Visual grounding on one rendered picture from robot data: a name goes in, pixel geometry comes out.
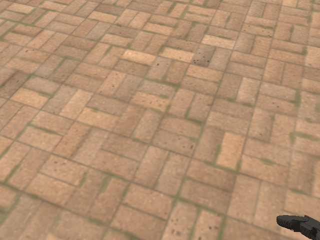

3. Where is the robot right hand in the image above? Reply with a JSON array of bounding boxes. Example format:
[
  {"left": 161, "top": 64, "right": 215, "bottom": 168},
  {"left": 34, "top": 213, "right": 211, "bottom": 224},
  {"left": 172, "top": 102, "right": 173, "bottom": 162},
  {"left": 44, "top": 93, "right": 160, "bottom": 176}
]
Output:
[{"left": 276, "top": 215, "right": 320, "bottom": 240}]

